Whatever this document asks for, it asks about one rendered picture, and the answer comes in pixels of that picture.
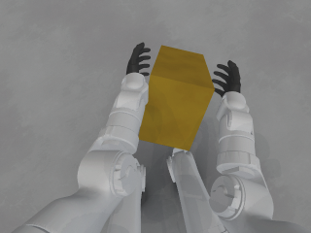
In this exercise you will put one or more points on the robot right upper arm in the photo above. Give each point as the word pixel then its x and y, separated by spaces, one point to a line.
pixel 244 206

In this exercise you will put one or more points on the robot left thigh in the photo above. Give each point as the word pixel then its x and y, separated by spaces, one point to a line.
pixel 126 217

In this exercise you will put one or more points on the carton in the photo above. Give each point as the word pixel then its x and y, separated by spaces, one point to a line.
pixel 180 90

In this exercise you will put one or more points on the right robot hand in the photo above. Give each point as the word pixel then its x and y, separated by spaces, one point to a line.
pixel 232 80

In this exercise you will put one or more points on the right robot shin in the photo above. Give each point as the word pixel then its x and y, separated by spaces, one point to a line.
pixel 186 152

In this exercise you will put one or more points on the right robot forearm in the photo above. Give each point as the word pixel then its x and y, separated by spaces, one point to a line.
pixel 237 154

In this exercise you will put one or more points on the left robot forearm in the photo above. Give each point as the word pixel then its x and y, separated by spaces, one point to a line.
pixel 122 128

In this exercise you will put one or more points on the robot left upper arm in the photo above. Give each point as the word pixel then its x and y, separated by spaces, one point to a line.
pixel 104 178

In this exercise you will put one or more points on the left robot hand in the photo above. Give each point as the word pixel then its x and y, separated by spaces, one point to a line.
pixel 133 65

